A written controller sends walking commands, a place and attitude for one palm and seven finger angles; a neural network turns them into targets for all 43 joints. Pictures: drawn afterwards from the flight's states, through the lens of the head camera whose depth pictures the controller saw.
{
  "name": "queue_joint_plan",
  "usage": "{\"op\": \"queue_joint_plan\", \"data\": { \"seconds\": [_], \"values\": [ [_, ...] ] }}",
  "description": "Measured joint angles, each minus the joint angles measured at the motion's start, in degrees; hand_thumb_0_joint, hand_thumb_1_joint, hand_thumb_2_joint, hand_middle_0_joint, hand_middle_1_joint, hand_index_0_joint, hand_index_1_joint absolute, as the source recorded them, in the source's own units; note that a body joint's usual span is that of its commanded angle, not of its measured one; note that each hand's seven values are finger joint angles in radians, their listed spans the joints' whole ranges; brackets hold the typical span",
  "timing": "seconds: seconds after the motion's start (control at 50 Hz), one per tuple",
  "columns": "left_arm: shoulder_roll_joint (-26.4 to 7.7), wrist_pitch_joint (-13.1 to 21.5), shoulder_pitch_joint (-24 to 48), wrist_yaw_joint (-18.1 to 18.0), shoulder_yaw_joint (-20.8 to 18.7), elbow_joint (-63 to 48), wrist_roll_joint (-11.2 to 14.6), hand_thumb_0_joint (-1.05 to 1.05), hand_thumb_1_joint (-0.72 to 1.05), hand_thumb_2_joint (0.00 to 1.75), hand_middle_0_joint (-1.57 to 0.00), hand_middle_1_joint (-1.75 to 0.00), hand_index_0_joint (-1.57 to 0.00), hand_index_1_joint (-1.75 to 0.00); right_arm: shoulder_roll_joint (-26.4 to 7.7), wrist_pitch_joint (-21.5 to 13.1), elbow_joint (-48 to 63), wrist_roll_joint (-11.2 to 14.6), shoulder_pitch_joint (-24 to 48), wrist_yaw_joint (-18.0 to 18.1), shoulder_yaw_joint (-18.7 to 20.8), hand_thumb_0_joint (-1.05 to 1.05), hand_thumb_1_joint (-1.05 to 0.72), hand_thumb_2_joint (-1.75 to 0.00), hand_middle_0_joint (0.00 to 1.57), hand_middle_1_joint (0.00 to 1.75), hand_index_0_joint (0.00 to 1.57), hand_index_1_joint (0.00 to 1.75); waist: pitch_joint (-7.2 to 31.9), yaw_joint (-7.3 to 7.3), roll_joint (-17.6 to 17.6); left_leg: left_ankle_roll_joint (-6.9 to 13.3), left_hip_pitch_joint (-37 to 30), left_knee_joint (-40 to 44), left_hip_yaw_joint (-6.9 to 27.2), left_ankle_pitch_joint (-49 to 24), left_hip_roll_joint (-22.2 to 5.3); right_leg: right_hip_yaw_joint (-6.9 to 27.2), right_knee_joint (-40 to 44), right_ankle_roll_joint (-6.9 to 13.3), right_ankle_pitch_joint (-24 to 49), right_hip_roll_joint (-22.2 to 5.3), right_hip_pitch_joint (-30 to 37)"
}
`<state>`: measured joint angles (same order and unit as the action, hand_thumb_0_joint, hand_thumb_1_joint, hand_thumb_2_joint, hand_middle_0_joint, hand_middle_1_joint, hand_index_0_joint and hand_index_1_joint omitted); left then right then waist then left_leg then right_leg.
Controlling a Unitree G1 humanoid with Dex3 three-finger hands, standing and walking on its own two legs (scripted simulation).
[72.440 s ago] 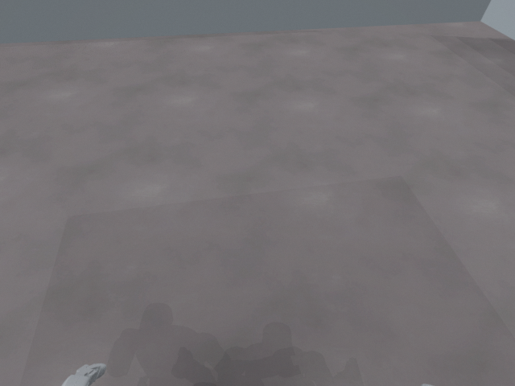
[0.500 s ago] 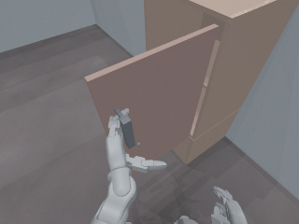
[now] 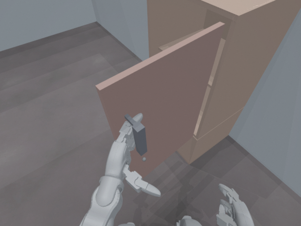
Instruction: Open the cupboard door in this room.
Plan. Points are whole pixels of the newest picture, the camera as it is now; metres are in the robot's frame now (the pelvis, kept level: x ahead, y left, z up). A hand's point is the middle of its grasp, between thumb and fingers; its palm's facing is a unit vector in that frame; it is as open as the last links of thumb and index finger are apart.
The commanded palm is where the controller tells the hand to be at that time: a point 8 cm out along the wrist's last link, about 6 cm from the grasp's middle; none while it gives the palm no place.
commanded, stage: slide the hand sideways off the handle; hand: left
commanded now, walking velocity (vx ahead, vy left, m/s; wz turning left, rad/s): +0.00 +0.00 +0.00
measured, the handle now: (135, 134) +0.34 +0.06 +0.06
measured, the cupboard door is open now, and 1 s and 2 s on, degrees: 95 94 94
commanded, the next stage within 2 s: draw the hand back to the body in 0.82 s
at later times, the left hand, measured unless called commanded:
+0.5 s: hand (123, 173) +0.23 +0.08 +0.06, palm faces -0.11 -0.99 -0.02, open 16.1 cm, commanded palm +0.21 +0.14 +0.06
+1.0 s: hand (101, 182) +0.21 +0.13 +0.06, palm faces -0.12 -0.99 -0.02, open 16.3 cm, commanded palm +0.19 +0.19 +0.08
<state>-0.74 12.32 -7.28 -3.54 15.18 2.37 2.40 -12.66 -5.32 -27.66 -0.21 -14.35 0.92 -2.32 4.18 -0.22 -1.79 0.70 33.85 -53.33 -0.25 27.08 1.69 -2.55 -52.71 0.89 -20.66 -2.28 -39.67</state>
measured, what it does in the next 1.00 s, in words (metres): stands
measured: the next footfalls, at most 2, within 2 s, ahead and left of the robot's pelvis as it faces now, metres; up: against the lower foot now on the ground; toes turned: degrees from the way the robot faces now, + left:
none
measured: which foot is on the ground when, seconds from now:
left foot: down 0.00-1.00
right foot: down 0.00-1.00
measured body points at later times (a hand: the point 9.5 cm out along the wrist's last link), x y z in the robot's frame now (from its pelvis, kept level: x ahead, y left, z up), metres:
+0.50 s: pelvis +0.02 -0.01 -0.01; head +0.07 -0.02 +0.44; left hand +0.23 +0.13 +0.07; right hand +0.21 -0.23 -0.08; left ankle +0.00 +0.11 -0.69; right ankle +0.06 -0.11 -0.69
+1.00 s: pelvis +0.02 +0.00 -0.02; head +0.06 +0.00 +0.43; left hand +0.21 +0.18 +0.06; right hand +0.20 -0.23 -0.08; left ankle +0.00 +0.11 -0.69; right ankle +0.06 -0.11 -0.69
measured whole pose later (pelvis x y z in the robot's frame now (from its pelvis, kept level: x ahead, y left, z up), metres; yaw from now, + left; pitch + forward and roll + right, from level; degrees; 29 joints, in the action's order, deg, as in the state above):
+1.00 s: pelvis +0.02 +0.00 -0.02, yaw +0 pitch +11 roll -1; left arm -10.7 15.5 -30.9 10.8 1.8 -17.3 10.3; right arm -13.9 -7.7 -23.0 1.2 -15.5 3.0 -1.6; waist 6.2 0.1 -2.3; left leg 0.4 40.5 -62.6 1.7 33.0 0.3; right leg -4.5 -59.4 1.1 -25.4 -1.1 -45.0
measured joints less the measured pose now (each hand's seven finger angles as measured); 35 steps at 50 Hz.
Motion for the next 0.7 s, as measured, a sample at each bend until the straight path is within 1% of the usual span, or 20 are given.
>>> {"op": "queue_joint_plan", "data": {
  "seconds": [0.06,0.1,0.18,0.26,0.34,0.54,0.62,0.7],
  "values": [
    [-0.12,0.56,-2.44,-0.93,0.04,-2.09,-1.59,-0.01,-0.5,0.3,-0.15,-0.31,-0.17,-0.32,0.47,0.36,1.0,-0.41,-0.21,-0.68,-0.14,0.01,-0.91,-0.9,0.2,0.3,0.2,0.3,0.4,-0.07,0.61,-0.01,0.29,-0.44,-0.39,0.55,-0.15,0.39,-0.72,0.02,-0.51,0.18,-0.61],
    [-0.72,0.96,-4.05,-0.89,-0.07,-3.5,-2.26,-0.01,-0.5,0.3,-0.15,-0.31,-0.17,-0.32,0.65,0.7,1.51,-0.54,-0.23,-0.89,-0.24,0.01,-0.91,-0.9,0.2,0.3,0.2,0.3,0.49,-0.04,0.83,-0.05,0.51,-0.95,-0.43,1.01,-0.3,0.42,-1.22,0.09,-0.92,0.33,-0.88],
    [-2.58,1.14,-7.37,0.34,-0.72,-6.62,-2.36,-0.01,-0.5,0.3,-0.17,-0.31,-0.17,-0.31,0.7,1.42,2.31,-0.5,-0.12,-0.89,-0.35,0.01,-0.91,-0.9,0.2,0.3,0.2,0.3,0.46,0.14,0.81,-0.19,0.8,-1.79,-0.25,1.86,-0.62,0.22,-1.88,0.23,-1.64,0.63,-1.11],
    [-4.0,0.97,-10.56,1.85,-1.66,-9.68,-1.23,-0.01,-0.5,0.3,-0.18,-0.32,-0.18,-0.32,0.49,1.47,2.87,-0.32,0.03,-0.52,-0.34,0.01,-0.91,-0.9,0.2,0.3,0.2,0.3,0.48,0.22,0.33,-0.3,0.97,-2.24,0.09,2.47,-0.83,-0.14,-2.12,0.31,-2.21,0.8,-1.12],
    [-4.52,1.19,-14.51,3.42,-3.08,-12.64,0.06,-0.01,-0.5,0.3,-0.19,-0.32,-0.2,-0.32,0.4,1.13,3.4,-0.15,-0.13,-0.23,-0.24,0.01,-0.91,-0.9,0.2,0.3,0.2,0.3,0.88,0.32,0.14,-0.44,1.02,-2.32,0.27,2.93,-1.01,-0.31,-2.25,0.4,-2.7,0.97,-1.18],
    [-6.39,3.05,-20.81,7.03,-6.51,-17.12,1.73,-0.01,-0.5,0.3,-0.19,-0.32,-0.2,-0.32,-0.27,-0.01,4.53,0.03,-0.5,0.17,0.43,0.01,-0.91,-0.9,0.2,0.3,0.2,0.3,1.45,0.46,-0.08,-0.86,3.16,-4.67,1.12,4.42,-1.28,-1.16,-4.37,0.78,-4.27,1.12,-3.05],
    [-7.55,3.51,-22.56,8.93,-8.36,-18.14,2.96,-0.01,-0.5,0.3,-0.18,-0.32,-0.2,-0.32,-0.4,-0.15,4.52,0.3,-0.68,0.55,0.62,0.01,-0.91,-0.9,0.2,0.3,0.2,0.3,1.73,0.54,-0.16,-0.99,3.89,-5.57,1.3,4.9,-1.44,-1.35,-5.13,0.89,-4.69,1.25,-3.71],
    [-8.32,3.74,-23.75,10.29,-11.19,-18.48,4.9,-0.01,-0.5,0.3,-0.17,-0.31,-0.2,-0.32,-0.53,-0.32,4.46,0.65,-0.94,0.98,0.76,0.01,-0.91,-0.9,0.2,0.3,0.2,0.3,1.93,0.61,-0.22,-1.09,4.49,-6.37,1.53,5.24,-1.61,-1.58,-5.63,0.96,-4.91,1.39,-4.15]
  ]
}}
